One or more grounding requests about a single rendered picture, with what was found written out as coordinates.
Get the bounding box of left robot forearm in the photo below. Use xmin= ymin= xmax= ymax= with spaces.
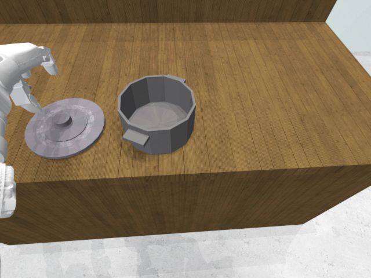
xmin=0 ymin=53 xmax=21 ymax=163

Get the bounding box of lid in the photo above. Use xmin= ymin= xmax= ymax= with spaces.
xmin=25 ymin=98 xmax=106 ymax=159

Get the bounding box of left robot upper arm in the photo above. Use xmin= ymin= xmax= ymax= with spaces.
xmin=0 ymin=162 xmax=16 ymax=278

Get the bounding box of knob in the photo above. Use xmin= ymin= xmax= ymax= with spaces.
xmin=53 ymin=112 xmax=72 ymax=128

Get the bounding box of table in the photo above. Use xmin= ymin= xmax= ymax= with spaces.
xmin=0 ymin=0 xmax=371 ymax=245

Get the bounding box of left robot hand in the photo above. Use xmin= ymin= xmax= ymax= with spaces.
xmin=0 ymin=43 xmax=59 ymax=113

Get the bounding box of pot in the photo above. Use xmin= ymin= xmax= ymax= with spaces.
xmin=118 ymin=74 xmax=196 ymax=155

